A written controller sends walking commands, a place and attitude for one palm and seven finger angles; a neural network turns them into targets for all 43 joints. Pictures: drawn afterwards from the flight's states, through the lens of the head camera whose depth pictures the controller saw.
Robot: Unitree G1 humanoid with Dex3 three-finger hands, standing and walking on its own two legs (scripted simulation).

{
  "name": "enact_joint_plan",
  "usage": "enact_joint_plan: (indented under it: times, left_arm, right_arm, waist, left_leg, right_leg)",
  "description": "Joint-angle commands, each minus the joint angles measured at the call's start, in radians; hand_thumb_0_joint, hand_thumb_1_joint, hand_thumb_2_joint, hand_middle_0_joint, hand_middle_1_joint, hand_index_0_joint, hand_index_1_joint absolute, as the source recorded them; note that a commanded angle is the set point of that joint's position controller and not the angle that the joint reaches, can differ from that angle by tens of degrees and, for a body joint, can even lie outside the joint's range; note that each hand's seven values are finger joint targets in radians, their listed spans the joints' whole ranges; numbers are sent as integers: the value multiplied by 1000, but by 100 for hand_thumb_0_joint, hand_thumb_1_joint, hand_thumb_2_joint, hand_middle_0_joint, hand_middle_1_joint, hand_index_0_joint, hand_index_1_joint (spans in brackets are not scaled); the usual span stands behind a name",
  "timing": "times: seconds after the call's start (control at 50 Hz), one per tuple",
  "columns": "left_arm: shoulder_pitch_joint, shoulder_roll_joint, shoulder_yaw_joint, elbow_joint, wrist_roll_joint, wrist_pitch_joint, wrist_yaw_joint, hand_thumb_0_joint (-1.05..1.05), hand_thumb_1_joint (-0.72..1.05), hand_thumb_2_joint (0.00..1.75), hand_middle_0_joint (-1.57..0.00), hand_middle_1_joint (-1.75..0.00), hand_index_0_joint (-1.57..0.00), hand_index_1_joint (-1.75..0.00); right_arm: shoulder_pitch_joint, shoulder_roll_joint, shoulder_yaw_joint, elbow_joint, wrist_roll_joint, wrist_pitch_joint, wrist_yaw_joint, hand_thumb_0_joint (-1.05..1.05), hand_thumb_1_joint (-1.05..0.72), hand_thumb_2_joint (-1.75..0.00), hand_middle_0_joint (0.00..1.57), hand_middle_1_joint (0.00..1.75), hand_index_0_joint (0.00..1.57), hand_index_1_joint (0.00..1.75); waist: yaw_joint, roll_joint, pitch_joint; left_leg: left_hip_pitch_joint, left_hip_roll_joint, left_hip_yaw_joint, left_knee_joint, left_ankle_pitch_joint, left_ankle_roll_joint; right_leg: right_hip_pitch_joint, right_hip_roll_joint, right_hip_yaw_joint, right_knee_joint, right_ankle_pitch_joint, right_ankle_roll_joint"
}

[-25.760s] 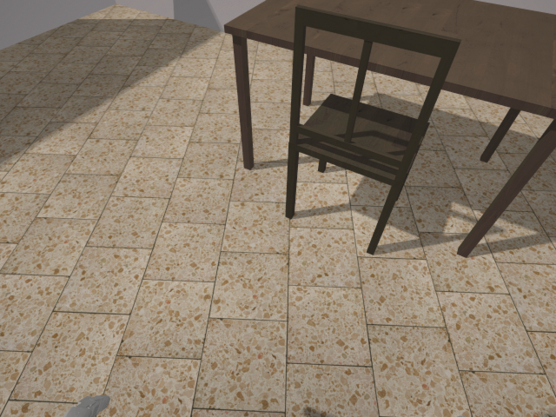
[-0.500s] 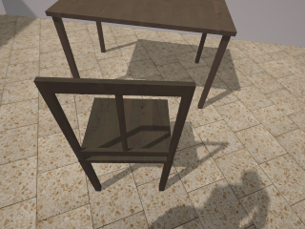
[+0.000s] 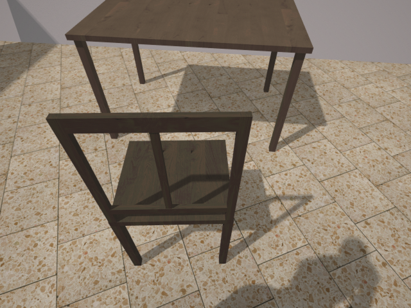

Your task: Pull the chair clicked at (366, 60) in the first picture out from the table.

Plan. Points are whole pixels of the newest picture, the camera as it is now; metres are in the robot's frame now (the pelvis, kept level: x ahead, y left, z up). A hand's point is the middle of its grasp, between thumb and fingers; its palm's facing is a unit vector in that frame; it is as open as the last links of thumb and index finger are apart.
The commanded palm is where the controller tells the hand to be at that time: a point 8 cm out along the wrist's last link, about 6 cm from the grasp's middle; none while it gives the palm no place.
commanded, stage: let the arm hang, fingers relaxed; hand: left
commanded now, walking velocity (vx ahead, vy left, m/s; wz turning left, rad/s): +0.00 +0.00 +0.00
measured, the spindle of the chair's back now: (162, 175) +0.46 +0.15 -0.07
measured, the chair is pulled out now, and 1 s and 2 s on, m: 0.61 0.61 0.61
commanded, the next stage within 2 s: look to check the result in 0.20 s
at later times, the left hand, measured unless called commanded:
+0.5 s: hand out of the picture +0.00 +0.16 -0.17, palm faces +0.06 -0.98 -0.18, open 7.4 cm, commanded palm none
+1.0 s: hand out of the picture +0.00 +0.15 -0.17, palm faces +0.06 -0.98 -0.18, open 7.4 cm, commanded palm none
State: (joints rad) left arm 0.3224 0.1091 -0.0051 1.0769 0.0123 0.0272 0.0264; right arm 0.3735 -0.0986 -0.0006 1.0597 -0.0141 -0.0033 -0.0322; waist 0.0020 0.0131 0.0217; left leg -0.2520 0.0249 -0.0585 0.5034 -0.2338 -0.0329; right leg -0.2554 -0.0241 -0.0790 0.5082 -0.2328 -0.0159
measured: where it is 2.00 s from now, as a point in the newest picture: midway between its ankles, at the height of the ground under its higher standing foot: outside the picture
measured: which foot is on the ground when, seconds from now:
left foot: down 0.00-1.00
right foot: down 0.00-1.00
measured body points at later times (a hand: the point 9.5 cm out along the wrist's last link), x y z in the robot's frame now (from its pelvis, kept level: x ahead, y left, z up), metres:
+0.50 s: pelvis +0.00 -0.01 +0.00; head +0.02 -0.01 +0.45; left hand -0.01 +0.21 -0.16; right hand -0.02 -0.22 -0.16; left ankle +0.03 +0.15 -0.74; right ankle +0.03 -0.11 -0.74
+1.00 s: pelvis +0.01 -0.01 +0.00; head +0.02 -0.02 +0.45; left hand +0.00 +0.21 -0.15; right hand -0.02 -0.21 -0.16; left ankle +0.03 +0.15 -0.74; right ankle +0.03 -0.11 -0.74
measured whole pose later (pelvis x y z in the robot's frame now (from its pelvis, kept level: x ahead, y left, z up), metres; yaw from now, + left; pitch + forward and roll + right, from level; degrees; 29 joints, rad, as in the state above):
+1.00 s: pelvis +0.01 -0.01 +0.00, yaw +0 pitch -1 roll +0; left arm 0.30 0.12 0.01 1.07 0.00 0.02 0.03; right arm 0.35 -0.11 0.00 1.08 -0.01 -0.01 -0.04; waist 0.00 0.02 0.05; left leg -0.22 0.04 -0.07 0.47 -0.23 -0.05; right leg -0.23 -0.01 -0.09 0.49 -0.24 -0.03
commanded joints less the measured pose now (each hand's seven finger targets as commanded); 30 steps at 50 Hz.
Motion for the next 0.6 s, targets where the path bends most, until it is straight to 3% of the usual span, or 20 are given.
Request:
enact_joint_plan:
  times: [0.0, 0.02, 0.08, 0.12, 0.18, 0.2, 0.24, 0.3, 0.32, 0.38, 0.42, 0.58]
  left_arm:
    - [86, 106, 27, -31, -3, -17, 5, 0, 90, 90, -20, -30, -20, -30]
    - [87, 107, 26, -30, -1, -16, 5, 0, 90, 90, -20, -30, -20, -30]
    - [77, 109, 30, -40, -2, -17, 4, 0, 90, 90, -20, -30, -20, -30]
    - [69, 111, 30, -42, -1, -15, 3, 0, 90, 90, -20, -30, -20, -30]
    - [79, 108, 32, -44, -2, -19, 3, 0, 90, 90, -20, -30, -20, -30]
    - [74, 110, 31, -45, -3, -20, 3, 0, 90, 90, -20, -30, -20, -30]
    - [74, 109, 31, -45, -2, -19, 3, 0, 90, 90, -20, -30, -20, -30]
    - [76, 109, 31, -45, -5, -22, 3, 0, 90, 90, -20, -30, -20, -30]
    - [72, 106, 28, -41, -5, -20, 4, 0, 90, 90, -20, -30, -20, -30]
    - [74, 109, 30, -41, -6, -21, 4, 0, 90, 90, -20, -30, -20, -30]
    - [71, 112, 28, -39, -6, -19, 4, 0, 90, 90, -20, -30, -20, -30]
    - [61, 115, 32, -43, -5, -20, 4, 0, 90, 90, -20, -30, -20, -30]
  right_arm:
    - [99, -84, -15, -13, -3, -12, -9, 0, -90, -90, 20, 30, 20, 30]
    - [90, -81, -16, -14, -2, -8, -10, 0, -90, -90, 20, 30, 20, 30]
    - [106, -79, -18, -15, -4, -6, -8, 0, -90, -90, 20, 30, 20, 30]
    - [102, -77, -19, -14, -5, -4, -8, 0, -90, -90, 20, 30, 20, 30]
    - [101, -81, -18, -17, -5, -11, -8, 0, -90, -90, 20, 30, 20, 30]
    - [103, -84, -17, -18, -3, -12, -8, 0, -90, -90, 20, 30, 20, 30]
    - [95, -85, -17, -14, -3, -13, -9, 0, -90, -90, 20, 30, 20, 30]
    - [97, -89, -14, -12, 0, -17, -10, 0, -90, -90, 20, 30, 20, 30]
    - [87, -88, -14, -9, 0, -15, -12, 0, -90, -90, 20, 30, 20, 30]
    - [95, -92, -14, -6, -1, -16, -12, 0, -90, -90, 20, 30, 20, 30]
    - [84, -88, -13, -2, 0, -12, -12, 0, -90, -90, 20, 30, 20, 30]
    - [91, -87, -13, 0, -2, -11, -9, 0, -90, -90, 20, 30, 20, 30]
  waist:
    - [7, 24, 82]
    - [8, 15, 118]
    - [-2, -31, 83]
    - [-1, 17, 109]
    - [1, 15, 57]
    - [0, -12, 48]
    - [4, 2, 67]
    - [4, -10, 23]
    - [7, -5, 65]
    - [3, 1, 37]
    - [8, 7, 71]
    - [1, -14, 69]
  left_leg:
    - [-74, 37, -53, -119, -37, 79]
    - [-81, 35, -50, -119, -49, 80]
    - [-57, 24, -37, -92, -48, 74]
    - [-64, 25, -41, -104, -68, 77]
    - [-49, 34, -45, -104, -32, 77]
    - [-46, 35, -49, -104, -15, 76]
    - [-55, 39, -46, -107, 5, 76]
    - [-28, 41, -48, -99, 57, 75]
    - [-38, 43, -49, -106, 52, 77]
    - [-21, 42, -44, -100, 53, 72]
    - [-34, 40, -43, -106, 38, 73]
    - [-27, 33, -34, -96, 17, 67]
  right_leg:
    - [-5, -72, 95, -134, -59, -48]
    - [-23, -68, 95, -150, -70, -50]
    - [-27, -80, 106, -158, -107, -55]
    - [-46, -74, 103, -166, -127, -57]
    - [-11, -75, 102, -145, -76, -52]
    - [-1, -74, 99, -140, -60, -52]
    - [1, -74, 93, -138, -40, -51]
    - [31, -77, 94, -126, 4, -51]
    - [14, -72, 87, -136, 4, -54]
    - [22, -78, 94, -133, -3, -53]
    - [12, -74, 93, -146, -15, -55]
    - [0, -80, 104, -156, -61, -55]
